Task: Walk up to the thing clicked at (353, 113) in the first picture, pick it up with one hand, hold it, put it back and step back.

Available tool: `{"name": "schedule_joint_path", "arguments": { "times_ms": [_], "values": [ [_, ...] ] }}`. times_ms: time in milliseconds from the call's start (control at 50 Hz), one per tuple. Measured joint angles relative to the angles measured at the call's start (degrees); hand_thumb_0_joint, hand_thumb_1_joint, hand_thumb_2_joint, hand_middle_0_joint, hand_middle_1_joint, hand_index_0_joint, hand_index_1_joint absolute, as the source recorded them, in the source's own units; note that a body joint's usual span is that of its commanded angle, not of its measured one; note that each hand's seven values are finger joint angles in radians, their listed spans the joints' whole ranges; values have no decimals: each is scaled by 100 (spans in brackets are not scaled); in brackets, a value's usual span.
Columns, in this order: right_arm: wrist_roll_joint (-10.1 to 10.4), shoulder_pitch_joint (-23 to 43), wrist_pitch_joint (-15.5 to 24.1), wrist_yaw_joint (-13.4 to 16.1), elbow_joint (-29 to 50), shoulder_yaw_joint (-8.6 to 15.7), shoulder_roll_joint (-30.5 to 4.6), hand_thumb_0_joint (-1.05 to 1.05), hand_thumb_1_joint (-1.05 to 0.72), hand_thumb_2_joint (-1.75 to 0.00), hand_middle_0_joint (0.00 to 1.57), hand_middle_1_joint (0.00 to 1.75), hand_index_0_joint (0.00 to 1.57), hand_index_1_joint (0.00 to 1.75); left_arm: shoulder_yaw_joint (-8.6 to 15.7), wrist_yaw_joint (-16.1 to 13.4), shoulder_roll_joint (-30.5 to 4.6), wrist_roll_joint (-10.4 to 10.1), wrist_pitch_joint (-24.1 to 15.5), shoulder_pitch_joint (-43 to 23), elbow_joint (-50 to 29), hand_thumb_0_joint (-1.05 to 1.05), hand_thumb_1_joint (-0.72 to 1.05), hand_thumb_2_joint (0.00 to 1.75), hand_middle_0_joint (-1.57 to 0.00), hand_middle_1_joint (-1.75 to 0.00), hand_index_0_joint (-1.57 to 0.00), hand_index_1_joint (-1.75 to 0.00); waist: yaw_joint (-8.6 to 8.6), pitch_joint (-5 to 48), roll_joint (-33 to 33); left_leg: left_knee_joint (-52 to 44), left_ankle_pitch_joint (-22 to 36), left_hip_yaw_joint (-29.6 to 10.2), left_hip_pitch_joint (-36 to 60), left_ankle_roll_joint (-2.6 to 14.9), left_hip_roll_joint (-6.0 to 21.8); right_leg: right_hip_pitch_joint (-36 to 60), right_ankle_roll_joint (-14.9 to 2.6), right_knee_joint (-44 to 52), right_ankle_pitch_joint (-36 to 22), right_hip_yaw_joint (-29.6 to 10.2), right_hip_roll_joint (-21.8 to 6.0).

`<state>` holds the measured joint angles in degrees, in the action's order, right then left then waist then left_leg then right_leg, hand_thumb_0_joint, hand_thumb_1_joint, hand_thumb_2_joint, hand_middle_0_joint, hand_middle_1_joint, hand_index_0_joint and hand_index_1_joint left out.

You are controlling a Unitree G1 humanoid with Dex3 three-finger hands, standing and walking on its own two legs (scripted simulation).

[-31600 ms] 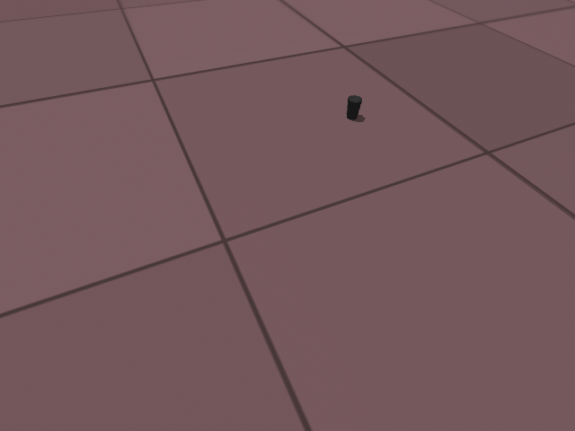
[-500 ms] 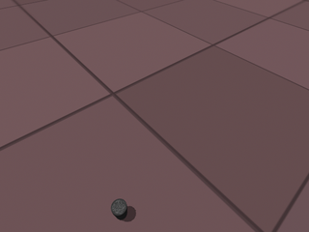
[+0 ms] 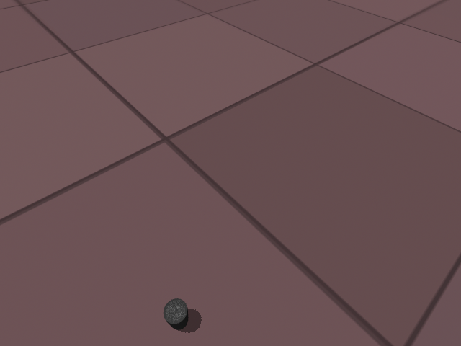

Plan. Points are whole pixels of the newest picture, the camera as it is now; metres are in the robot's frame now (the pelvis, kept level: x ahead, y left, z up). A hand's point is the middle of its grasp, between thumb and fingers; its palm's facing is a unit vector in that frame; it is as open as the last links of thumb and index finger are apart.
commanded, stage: stand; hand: left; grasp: from the side
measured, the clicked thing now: (177, 316) +0.38 +0.20 -0.72
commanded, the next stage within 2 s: step back in 0.28 s
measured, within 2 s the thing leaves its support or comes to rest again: neither
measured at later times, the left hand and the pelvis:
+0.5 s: hand out of the picture +0.09 +0.27 -0.17, palm faces -0.01 -0.92 -0.39, open 7.4 cm; pelvis -0.03 +0.00 -0.02, yaw +0 degrees
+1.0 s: hand out of the picture -0.07 +0.24 -0.16, palm faces -0.03 -0.91 -0.42, open 7.4 cm; pelvis -0.12 -0.02 -0.02, yaw -1 degrees
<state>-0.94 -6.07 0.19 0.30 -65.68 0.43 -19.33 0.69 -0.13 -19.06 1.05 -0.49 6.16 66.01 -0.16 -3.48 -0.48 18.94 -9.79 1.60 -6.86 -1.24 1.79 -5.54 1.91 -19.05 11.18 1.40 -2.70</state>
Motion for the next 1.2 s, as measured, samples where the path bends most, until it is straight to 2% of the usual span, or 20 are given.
{"name": "schedule_joint_path", "arguments": {
  "times_ms": [300, 400, 560, 600, 620, 680, 720, 760, 800, 820, 840, 860, 900, 920, 960, 1020, 1120, 1200],
  "values": [
    [24, 44, -36, -31, 47, 1, -10, 0, -91, -90, 20, 30, 20, 30, 15, 4, -16, -50, -5, 0, -69, 0, 90, 90, -20, -30, -21, -30, -11, -7, 1, 63, -74, -2, -21, -20, 42, -3, -25, -18, 49, 3, 40],
    [123, 238, -166, -66, 382, 135, -96, 0, -90, -90, 20, 30, 20, 30, 170, -36, -148, -146, 77, -147, -451, 0, 90, 89, -20, -30, -21, -30, -43, -302, 19, 705, -270, -39, -498, 9, 71, -458, -66, -628, 237, 8, 57],
    [117, 319, -322, -96, 875, 303, -346, 0, -91, -90, 20, 30, 20, 30, 230, -28, -344, -72, 237, -353, -1013, 0, 90, 89, -20, -30, -21, -30, -77, -575, 35, 1786, -571, -61, -1277, 155, 16, -1227, -100, -1717, 552, -23, -13],
    [93, 275, -327, -121, 974, 330, -360, 0, -91, -90, 20, 30, 20, 30, 246, -16, -395, -51, 269, -370, -1124, 0, 90, 89, -20, -30, -21, -30, -71, -607, 91, 1989, -617, -23, -1426, 164, -21, -1432, -186, -2017, 646, -72, -51],
    [71, 249, -322, -136, 1023, 340, -350, 0, -91, -90, 20, 30, 20, 30, 256, -16, -423, -42, 287, -383, -1157, 0, 90, 89, -20, -30, -21, -30, -72, -626, 111, 2068, -625, -12, -1492, 165, -22, -1555, -273, -2257, 799, -144, -7],
    [-23, 136, -288, -150, 1157, 329, -277, 0, -91, -90, 20, 30, 20, 30, 308, -33, -473, -35, 351, -398, -1225, 0, 91, 90, -20, -30, -21, -30, -105, -672, 100, 2111, -530, -77, -1633, 180, 32, -1925, -415, -3625, 1802, -495, 435],
    [-68, 77, -299, -118, 1235, 301, -234, 0, -90, -90, 20, 30, 20, 30, 323, -34, -473, -68, 335, -316, -1284, 0, 91, 90, -20, -30, -21, -30, -75, -656, 92, 2029, -410, -70, -1706, 188, 80, -2017, -421, -4219, 1967, -515, 583],
    [-108, 50, -313, -77, 1325, 283, -231, 0, -90, -90, 20, 30, 20, 30, 329, -17, -426, -81, 302, -169, -1337, 0, 91, 90, -20, -30, -21, -30, -24, -626, 37, 1984, -311, -40, -1799, 160, 149, -1862, -374, -4084, 2007, -407, 568],
    [-110, 57, -327, -42, 1407, 268, -259, 0, -90, -90, 20, 30, 20, 30, 333, 2, -357, -51, 252, 20, -1361, 0, 91, 90, -20, -30, -21, -30, 34, -594, -26, 2041, -266, 12, -1911, 102, 215, -1446, -306, -3147, 1783, -309, 454],
    [-88, 65, -343, -32, 1444, 255, -281, 0, -90, -90, 20, 30, 20, 30, 336, 3, -328, -21, 215, 122, -1355, 0, 91, 90, -20, -30, -21, -30, 60, -572, -55, 2152, -285, 31, -1998, 58, 246, -1166, -277, -2462, 1439, -277, 402],
    [-55, 115, -358, -20, 1452, 253, -342, 0, -90, -90, 20, 30, 20, 30, 349, -15, -232, 28, 185, 169, -1307, 0, 91, 90, -20, -30, -21, -30, 43, -644, -242, 2308, -321, -66, -2068, 57, 359, -1051, -293, -2244, 1294, -188, 508],
    [-24, 148, -381, 2, 1440, 261, -369, 0, -90, -90, 20, 30, 20, 30, 341, -12, -145, 70, 179, 228, -1278, 0, 91, 90, -20, -30, -21, -30, -14, -707, -380, 2475, -660, -269, -2125, 96, 321, -1028, -329, -2250, 1265, -92, 572],
    [3, 138, -442, 57, 1381, 263, -311, 0, -90, -90, 20, 30, 20, 30, 295, 19, -84, 127, 191, 408, -1303, 0, 91, 89, -20, -30, -21, -30, 72, -681, -277, 3299, -1629, -648, -2290, 142, -158, -1127, -399, -2315, 1221, -185, 466],
    [36, 119, -457, 63, 1363, 262, -306, 0, -91, -90, 20, 30, 20, 30, 283, 14, -43, 122, 191, 479, -1310, 0, 90, 89, -20, -30, -21, -30, 116, -678, -241, 3790, -1767, -820, -2347, 155, -396, -1121, -408, -2229, 1139, -238, 416],
    [109, 43, -425, 79, 1353, 243, -333, 0, -91, -90, 20, 30, 20, 30, 271, -4, 32, 115, 206, 564, -1321, 0, 90, 89, -20, -30, -21, -30, 116, -643, -247, 4425, -1736, -1026, -2387, 156, -717, -1103, -395, -1965, 929, -242, 343],
    [128, -126, -367, 118, 1360, 199, -393, 0, -91, -90, 20, 30, 20, 30, 286, -44, 67, 96, 208, 569, -1468, 1, 90, 89, -20, -30, -21, -30, 115, -612, -264, 4770, -1723, -1052, -2248, 73, -909, -1149, -389, -1713, 692, -172, 267],
    [73, -264, -418, 152, 1337, 204, -451, 0, -91, -90, 20, 30, 20, 30, 300, -151, 17, 67, 138, 365, -1882, 1, 90, 89, -21, -30, -21, -30, 138, -717, -245, 4174, -1942, -821, -1741, 1, -770, -1330, -365, -1711, 509, 37, 142],
    [31, -206, -396, 90, 1414, 229, -440, 0, -91, -90, 20, 30, 20, 30, 287, -168, -122, 42, 147, 186, -2107, 0, 90, 89, -20, -30, -21, -30, 106, -798, -113, 3081, -1894, -538, -1286, 84, -486, -1594, -281, -1904, 414, 159, 1]
  ]
}}
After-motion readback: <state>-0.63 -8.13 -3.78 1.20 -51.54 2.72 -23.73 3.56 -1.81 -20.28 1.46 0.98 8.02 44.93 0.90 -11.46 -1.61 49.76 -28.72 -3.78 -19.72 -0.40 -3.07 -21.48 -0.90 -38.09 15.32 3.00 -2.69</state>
